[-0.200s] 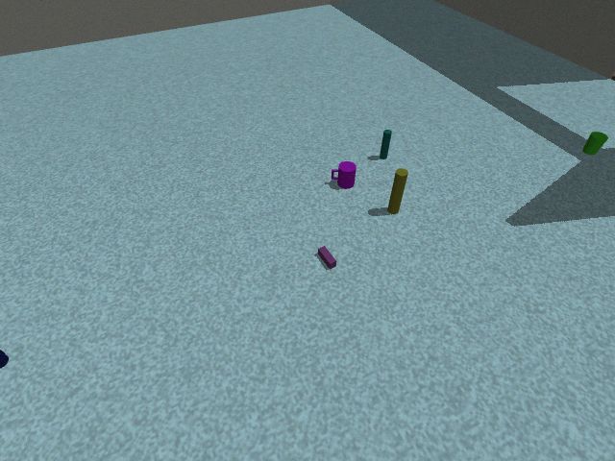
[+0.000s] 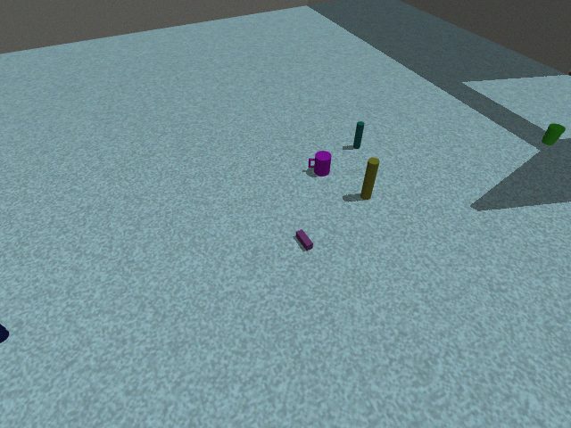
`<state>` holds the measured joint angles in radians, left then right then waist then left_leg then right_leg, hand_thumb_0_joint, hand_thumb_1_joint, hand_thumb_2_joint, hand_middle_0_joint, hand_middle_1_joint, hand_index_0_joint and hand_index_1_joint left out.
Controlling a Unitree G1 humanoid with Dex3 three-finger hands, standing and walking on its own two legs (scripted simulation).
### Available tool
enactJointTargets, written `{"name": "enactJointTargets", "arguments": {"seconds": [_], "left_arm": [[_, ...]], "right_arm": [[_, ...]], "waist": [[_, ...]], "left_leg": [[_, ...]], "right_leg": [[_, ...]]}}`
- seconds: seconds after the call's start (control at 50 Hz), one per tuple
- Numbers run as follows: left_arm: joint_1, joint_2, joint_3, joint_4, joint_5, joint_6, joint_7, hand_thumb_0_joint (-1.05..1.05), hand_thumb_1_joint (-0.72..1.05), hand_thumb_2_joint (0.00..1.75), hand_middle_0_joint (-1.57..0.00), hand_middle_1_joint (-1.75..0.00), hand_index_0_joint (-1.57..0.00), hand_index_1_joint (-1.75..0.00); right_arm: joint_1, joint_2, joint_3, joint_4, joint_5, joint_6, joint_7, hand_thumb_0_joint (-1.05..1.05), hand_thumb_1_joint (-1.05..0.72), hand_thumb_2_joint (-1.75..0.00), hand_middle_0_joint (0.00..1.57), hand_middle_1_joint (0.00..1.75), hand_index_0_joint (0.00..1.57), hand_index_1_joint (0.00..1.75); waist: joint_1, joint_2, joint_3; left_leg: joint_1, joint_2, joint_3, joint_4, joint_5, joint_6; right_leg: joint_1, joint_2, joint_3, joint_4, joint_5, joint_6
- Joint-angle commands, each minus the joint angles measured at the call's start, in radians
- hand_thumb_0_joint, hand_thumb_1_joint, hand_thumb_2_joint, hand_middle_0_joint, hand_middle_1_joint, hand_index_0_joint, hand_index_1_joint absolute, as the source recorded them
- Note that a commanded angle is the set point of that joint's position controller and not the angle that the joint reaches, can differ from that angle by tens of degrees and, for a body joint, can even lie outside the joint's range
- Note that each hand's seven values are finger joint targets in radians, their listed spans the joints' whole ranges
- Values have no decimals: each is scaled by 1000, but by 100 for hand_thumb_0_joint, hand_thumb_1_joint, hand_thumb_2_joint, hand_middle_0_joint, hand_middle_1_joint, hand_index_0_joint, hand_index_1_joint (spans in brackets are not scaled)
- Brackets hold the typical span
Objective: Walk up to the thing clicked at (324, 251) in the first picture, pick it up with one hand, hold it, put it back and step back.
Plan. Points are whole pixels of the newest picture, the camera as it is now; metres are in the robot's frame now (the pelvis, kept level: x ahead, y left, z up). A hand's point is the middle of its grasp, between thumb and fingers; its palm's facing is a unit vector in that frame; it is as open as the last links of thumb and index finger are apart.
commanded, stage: stand
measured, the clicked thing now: (304, 239) +1.05 -0.05 -0.76
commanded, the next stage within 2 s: walk up in 0.92 s
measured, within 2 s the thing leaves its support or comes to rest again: neither
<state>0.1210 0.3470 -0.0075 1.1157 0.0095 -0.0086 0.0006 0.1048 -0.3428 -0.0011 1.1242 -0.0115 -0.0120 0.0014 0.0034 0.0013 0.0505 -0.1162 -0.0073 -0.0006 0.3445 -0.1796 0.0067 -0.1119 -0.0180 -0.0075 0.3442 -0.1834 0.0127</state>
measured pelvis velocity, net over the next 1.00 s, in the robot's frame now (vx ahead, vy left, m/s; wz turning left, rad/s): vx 0.00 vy -0.01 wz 0.09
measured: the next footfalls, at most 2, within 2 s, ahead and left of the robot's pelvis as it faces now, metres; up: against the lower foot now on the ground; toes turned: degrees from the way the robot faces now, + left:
left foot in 1.54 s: +0.00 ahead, +0.09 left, +0.00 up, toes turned +34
right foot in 1.82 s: +0.15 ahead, -0.07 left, +0.00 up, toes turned +56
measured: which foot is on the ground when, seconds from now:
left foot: down 0.00-1.00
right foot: down 0.00-1.00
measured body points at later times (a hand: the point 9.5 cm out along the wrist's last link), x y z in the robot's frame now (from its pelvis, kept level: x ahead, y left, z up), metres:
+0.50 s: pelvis +0.00 +0.00 +0.00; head +0.01 +0.00 +0.45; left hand +0.07 +0.30 -0.13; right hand +0.08 -0.30 -0.13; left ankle +0.01 +0.11 -0.75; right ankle +0.00 -0.13 -0.75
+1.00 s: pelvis +0.00 -0.01 +0.00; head +0.03 +0.00 +0.44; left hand +0.08 +0.30 -0.13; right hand +0.09 -0.31 -0.13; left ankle +0.01 +0.11 -0.75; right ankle +0.00 -0.12 -0.75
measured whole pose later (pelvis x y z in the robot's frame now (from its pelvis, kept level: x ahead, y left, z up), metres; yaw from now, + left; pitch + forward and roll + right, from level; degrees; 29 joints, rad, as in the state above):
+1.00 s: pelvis +0.00 -0.01 +0.00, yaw +5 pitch -2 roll +1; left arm 0.07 0.37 0.04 1.04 0.01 0.03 -0.01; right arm 0.17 -0.34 -0.03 1.04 -0.01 -0.01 0.00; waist -0.01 -0.02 0.08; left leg -0.18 -0.04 -0.08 0.39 -0.19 0.00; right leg -0.17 -0.03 -0.05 0.46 -0.28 -0.01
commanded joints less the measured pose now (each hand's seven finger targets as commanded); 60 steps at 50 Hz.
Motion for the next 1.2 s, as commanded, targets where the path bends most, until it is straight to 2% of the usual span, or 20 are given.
{"name": "enactJointTargets", "arguments": {"seconds": [0.0,0.12,0.34,0.44,0.72,0.88,0.9,0.92,0.94,0.98,1.0,1.02,1.04,1.06,1.08,1.1,1.12,1.14,1.16,1.18], "left_arm": [[-43,204,40,-65,1,-23,8,0,90,90,-20,-30,-20,-30],[-48,206,40,-66,1,-27,10,0,90,90,-20,-30,-20,-30],[-29,203,42,-61,0,-23,7,0,90,90,-20,-30,-20,-30],[-29,210,42,-64,0,-26,8,0,90,90,-20,-30,-20,-30],[-40,211,42,-66,1,-22,9,0,90,90,-20,-30,-20,-30],[-36,208,43,-62,-1,-22,8,0,90,90,-20,-30,-20,-30],[-146,287,116,-151,1,0,-4,0,90,90,-20,-30,-20,-30],[-136,268,120,-174,2,14,-1,0,90,90,-20,-30,-20,-30],[-98,240,116,-195,-1,19,-5,0,90,90,-20,-30,-20,-30],[-77,202,118,-233,3,27,-13,0,90,90,-20,-30,-20,-30],[-84,196,118,-259,5,30,-20,0,90,90,-20,-30,-20,-30],[-57,194,118,-273,4,27,-21,0,90,90,-20,-30,-20,-30],[-49,195,119,-287,4,24,-22,0,90,90,-20,-30,-20,-30],[-55,192,124,-299,4,20,-20,0,90,90,-20,-30,-20,-30],[-30,192,129,-301,8,14,-18,0,90,90,-20,-30,-20,-30],[24,222,144,-295,19,11,-13,0,90,90,-20,-30,-20,-30],[39,294,160,-304,32,11,-6,0,90,90,-20,-30,-20,-30],[-64,330,168,-352,38,14,-9,0,90,90,-20,-30,-20,-30],[-92,306,148,-374,36,17,-14,0,90,90,-20,-30,-20,-30],[-88,265,140,-387,33,13,-16,0,90,90,-20,-30,-20,-30]], "right_arm": [[-46,-216,-38,-57,4,-23,-9,0,-90,-90,20,30,20,30],[-42,-215,-39,-57,5,-22,-8,0,-90,-90,20,30,20,30],[-33,-215,-35,-55,3,-21,-8,0,-90,-90,20,30,20,30],[-31,-216,-35,-54,4,-21,-7,0,-90,-90,20,30,20,30],[-30,-219,-33,-59,3,-23,-11,0,-90,-90,20,30,20,30],[-18,-216,-32,-55,4,-20,-10,0,-90,-90,20,30,20,30],[59,-281,-78,-123,10,-10,-8,0,-90,-90,20,30,20,30],[84,-294,-88,-131,11,-8,-11,0,-90,-90,20,30,20,30],[69,-320,-104,-158,5,-10,-13,0,-90,-90,20,30,20,30],[82,-351,-140,-214,-12,-7,-20,0,-90,-90,20,30,20,30],[86,-347,-146,-236,-21,-8,-26,0,-90,-90,20,30,20,30],[66,-344,-152,-266,-26,-9,-32,0,-90,-90,20,30,20,30],[70,-321,-151,-286,-30,-10,-37,0,-90,-90,20,30,20,30],[92,-296,-145,-295,-24,-9,-38,0,-90,-90,20,30,20,30],[82,-275,-138,-316,-19,-3,-30,0,-90,-90,20,30,20,30],[54,-240,-128,-345,-13,3,-22,0,-90,-90,20,30,20,30],[71,-175,-109,-372,-4,10,-16,0,-90,-90,20,30,20,30],[128,-199,-116,-374,-18,19,-25,0,-90,-90,20,30,20,30],[139,-234,-122,-362,-49,27,-30,0,-90,-90,20,30,20,30],[130,-255,-131,-373,-47,28,-21,0,-90,-90,20,30,20,30]], "waist": [[-3,4,-52],[-5,-11,-77],[-2,4,-49],[0,-6,-61],[-3,0,-83],[-4,0,-56],[-7,-35,33],[-8,9,30],[7,81,-3],[-1,183,-74],[-6,202,-97],[16,214,-108],[23,173,-133],[28,121,-155],[52,75,-161],[82,-12,-171],[88,-232,-138],[47,-273,-138],[10,-207,-77],[11,-148,-15]], "left_leg": [[-5,128,-102,-70,67,21],[11,130,-103,-59,124,23],[-18,123,-103,-75,58,20],[10,129,-106,-66,112,22],[15,131,-101,-58,155,20],[2,126,-101,-68,120,19],[-214,114,-229,-24,293,55],[-217,147,-292,-38,323,73],[-133,178,-352,-37,350,123],[-79,250,-535,-67,286,206],[-30,251,-563,-67,262,219],[-8,254,-556,-36,289,219],[34,225,-515,17,339,200],[23,182,-466,82,373,174],[-67,122,-399,152,342,136],[-218,48,-312,250,228,79],[-456,-93,-170,436,-116,9],[-513,-52,-96,589,-341,-19],[-460,-10,-89,684,-340,0],[-438,20,-102,728,-306,-7]], "right_leg": [[-15,-106,89,-68,50,-36],[4,-113,90,-64,96,-35],[-2,-110,87,-73,57,-36],[-6,-113,90,-70,78,-37],[26,-119,87,-59,137,-38],[15,-116,89,-73,105,-37],[74,-56,-35,91,-7,-45],[45,-34,-23,135,-99,-56],[-52,-14,-21,188,-150,-48],[-139,41,9,341,-283,-43],[-191,44,65,386,-340,-47],[-224,19,104,418,-337,-59],[-243,8,114,370,-320,-63],[-200,4,109,276,-274,-57],[-88,2,101,128,-223,-64],[73,-59,159,-1,-154,-81],[213,-246,325,-66,-7,-140],[134,-432,404,-95,2,-259],[-44,-473,427,-89,5,-279],[-86,-430,371,-72,77,-285]]}}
